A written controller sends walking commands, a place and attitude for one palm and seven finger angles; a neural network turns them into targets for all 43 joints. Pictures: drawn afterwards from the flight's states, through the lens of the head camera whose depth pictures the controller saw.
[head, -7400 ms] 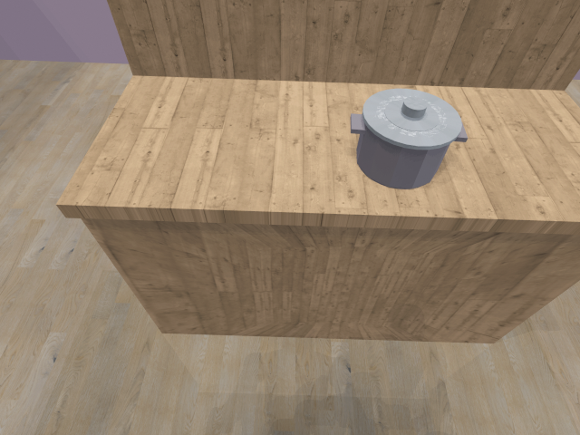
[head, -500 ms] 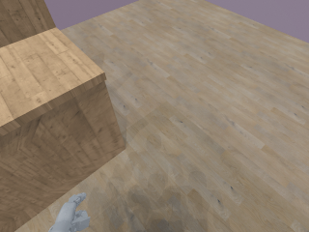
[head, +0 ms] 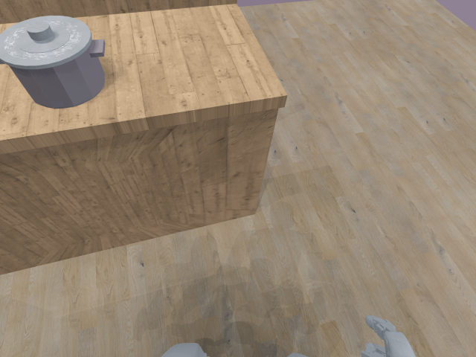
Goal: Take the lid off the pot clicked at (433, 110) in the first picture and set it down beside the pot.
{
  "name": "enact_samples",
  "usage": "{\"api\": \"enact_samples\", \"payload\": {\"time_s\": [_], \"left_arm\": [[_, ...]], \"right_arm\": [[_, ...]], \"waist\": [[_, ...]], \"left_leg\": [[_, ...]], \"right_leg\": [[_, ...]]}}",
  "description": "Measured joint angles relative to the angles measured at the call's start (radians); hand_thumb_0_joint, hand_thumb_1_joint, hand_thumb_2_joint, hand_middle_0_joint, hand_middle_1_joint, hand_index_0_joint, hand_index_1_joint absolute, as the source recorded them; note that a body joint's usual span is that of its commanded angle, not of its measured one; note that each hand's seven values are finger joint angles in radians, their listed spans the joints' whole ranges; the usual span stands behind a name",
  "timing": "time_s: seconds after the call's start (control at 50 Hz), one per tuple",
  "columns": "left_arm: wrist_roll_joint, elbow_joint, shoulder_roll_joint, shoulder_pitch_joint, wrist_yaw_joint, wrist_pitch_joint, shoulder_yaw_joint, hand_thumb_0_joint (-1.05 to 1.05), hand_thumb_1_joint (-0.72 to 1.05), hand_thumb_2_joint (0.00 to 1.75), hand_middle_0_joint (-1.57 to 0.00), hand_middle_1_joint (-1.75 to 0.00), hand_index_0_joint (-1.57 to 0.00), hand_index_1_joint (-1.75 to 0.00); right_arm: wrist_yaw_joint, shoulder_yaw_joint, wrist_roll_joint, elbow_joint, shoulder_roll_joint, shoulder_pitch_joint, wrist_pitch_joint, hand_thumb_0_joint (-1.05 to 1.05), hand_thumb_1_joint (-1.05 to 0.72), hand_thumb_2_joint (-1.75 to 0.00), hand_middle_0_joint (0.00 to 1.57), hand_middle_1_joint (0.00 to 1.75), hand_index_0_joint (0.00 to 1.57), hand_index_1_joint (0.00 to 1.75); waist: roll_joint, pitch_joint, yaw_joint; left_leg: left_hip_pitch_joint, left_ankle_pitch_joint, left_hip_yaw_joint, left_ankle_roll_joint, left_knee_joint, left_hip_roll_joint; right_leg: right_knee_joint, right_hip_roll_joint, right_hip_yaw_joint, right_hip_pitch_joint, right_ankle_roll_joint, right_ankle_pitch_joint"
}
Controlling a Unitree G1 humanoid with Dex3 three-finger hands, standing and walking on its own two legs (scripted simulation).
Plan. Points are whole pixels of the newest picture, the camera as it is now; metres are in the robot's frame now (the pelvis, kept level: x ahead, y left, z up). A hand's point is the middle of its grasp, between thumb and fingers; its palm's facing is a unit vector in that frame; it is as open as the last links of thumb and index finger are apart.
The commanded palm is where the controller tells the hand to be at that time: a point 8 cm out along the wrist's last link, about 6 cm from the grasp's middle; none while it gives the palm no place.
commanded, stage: turn to face it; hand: left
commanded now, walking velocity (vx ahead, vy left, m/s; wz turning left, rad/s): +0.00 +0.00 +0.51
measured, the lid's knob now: (39, 30) +0.66 +0.48 +0.11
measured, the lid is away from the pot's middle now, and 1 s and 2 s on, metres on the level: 0.00 0.00 0.00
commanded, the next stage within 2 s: take the last steps up to it in 0.48 s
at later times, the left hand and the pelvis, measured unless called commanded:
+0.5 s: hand (135, 356) +0.12 +0.19 -0.13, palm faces +0.19 -0.94 -0.29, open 7.4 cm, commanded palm none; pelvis +0.04 -0.03 +0.01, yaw +13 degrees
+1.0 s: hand out of the picture -0.08 +0.20 -0.16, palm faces +0.46 -0.86 -0.23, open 7.4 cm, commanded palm none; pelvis +0.07 +0.05 +0.01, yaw +22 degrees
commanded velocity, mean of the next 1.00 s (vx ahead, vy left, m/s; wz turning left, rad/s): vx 0.13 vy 0.05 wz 0.24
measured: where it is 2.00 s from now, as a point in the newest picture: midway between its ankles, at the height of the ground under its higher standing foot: (178, 320)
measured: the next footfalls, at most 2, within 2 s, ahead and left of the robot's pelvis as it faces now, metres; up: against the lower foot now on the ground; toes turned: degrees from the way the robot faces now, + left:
right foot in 0.42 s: +0.10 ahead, -0.12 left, +0.00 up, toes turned +8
left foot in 0.98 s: +0.07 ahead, +0.16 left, +0.00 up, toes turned +27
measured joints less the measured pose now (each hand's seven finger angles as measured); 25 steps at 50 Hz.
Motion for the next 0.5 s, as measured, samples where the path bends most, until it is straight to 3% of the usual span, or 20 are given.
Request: {"api": "enact_samples", "payload": {"time_s": [0.04, 0.1, 0.2, 0.32, 0.38, 0.42, 0.46, 0.5], "left_arm": [[-0.002, 0.009, 0.013, -0.021, 0.005, 0.015, 0.005, 0.01, 0.90, 0.90, -0.20, -0.30, -0.20, -0.30], [0.000, -0.003, 0.018, -0.054, 0.000, 0.011, 0.008, 0.01, 0.91, 0.90, -0.20, -0.30, -0.20, -0.29], [0.001, -0.035, 0.004, -0.096, -0.007, -0.003, 0.000, 0.01, 0.91, 0.90, -0.20, -0.30, -0.20, -0.29], [-0.003, -0.049, -0.027, -0.139, -0.005, -0.005, -0.013, 0.01, 0.91, 0.90, -0.20, -0.30, -0.20, -0.29], [-0.007, -0.057, -0.045, -0.151, -0.005, -0.014, -0.020, 0.01, 0.90, 0.90, -0.20, -0.30, -0.20, -0.29], [-0.007, -0.066, -0.053, -0.146, -0.006, -0.031, -0.026, 0.01, 0.90, 0.90, -0.20, -0.30, -0.20, -0.30], [0.001, -0.064, -0.070, -0.147, -0.001, -0.050, -0.032, 0.01, 0.90, 0.90, -0.20, -0.30, -0.20, -0.30], [0.002, -0.063, -0.089, -0.140, 0.000, -0.055, -0.040, 0.01, 0.90, 0.90, -0.20, -0.30, -0.20, -0.30]], "right_arm": [[-0.009, 0.009, 0.001, -0.010, 0.008, 0.010, -0.007, 0.00, -0.91, -0.90, 0.19, 0.30, 0.19, 0.30], [-0.018, 0.018, -0.001, -0.007, 0.019, 0.030, -0.004, 0.00, -0.91, -0.90, 0.20, 0.30, 0.20, 0.30], [-0.017, 0.027, -0.001, 0.008, 0.037, 0.061, 0.002, 0.00, -0.91, -0.90, 0.20, 0.30, 0.20, 0.30], [-0.019, 0.024, -0.008, 0.021, 0.055, 0.105, 0.006, 0.00, -0.91, -0.90, 0.20, 0.30, 0.20, 0.30], [-0.023, 0.019, -0.010, 0.033, 0.055, 0.128, 0.012, 0.00, -0.90, -0.90, 0.20, 0.30, 0.20, 0.30], [-0.025, 0.014, -0.005, 0.043, 0.053, 0.149, 0.015, 0.00, -0.90, -0.90, 0.20, 0.30, 0.20, 0.30], [-0.027, 0.003, 0.002, 0.057, 0.042, 0.156, 0.018, 0.00, -0.91, -0.90, 0.20, 0.30, 0.20, 0.30], [-0.031, -0.008, 0.001, 0.073, 0.033, 0.162, 0.032, 0.00, -0.91, -0.90, 0.20, 0.30, 0.20, 0.30]], "waist": [[0.000, -0.003, 0.002], [0.008, -0.011, 0.002], [0.021, -0.030, -0.007], [0.047, -0.043, -0.038], [0.067, -0.047, -0.053], [0.073, -0.058, -0.056], [0.099, -0.054, -0.062], [0.115, -0.050, -0.069]], "left_leg": [[0.008, -0.015, -0.028, 0.006, -0.004, -0.003], [0.042, 0.018, -0.069, -0.001, -0.068, -0.009], [0.084, 0.058, -0.119, 0.004, -0.147, -0.022], [0.097, 0.054, -0.162, -0.009, -0.153, -0.033], [0.087, 0.035, -0.179, -0.023, -0.126, -0.036], [0.070, 0.010, -0.187, -0.037, -0.084, -0.046], [0.015, -0.082, -0.182, -0.049, 0.047, -0.043], [-0.057, -0.181, -0.168, -0.058, 0.250, -0.048]], "right_leg": [[0.161, 0.031, 0.061, -0.079, 0.015, -0.022], [0.240, 0.050, 0.107, -0.155, 0.030, 0.060], [0.159, 0.063, 0.143, -0.188, 0.043, 0.142], [-0.016, 0.102, 0.138, -0.131, 0.037, 0.122], [-0.149, 0.134, 0.125, -0.063, 0.023, 0.147], [-0.311, 0.146, 0.113, 0.015, 0.014, 0.262], [-0.326, 0.155, 0.091, 0.029, -0.070, 0.251], [-0.320, 0.148, 0.067, 0.040, -0.103, 0.226]]}}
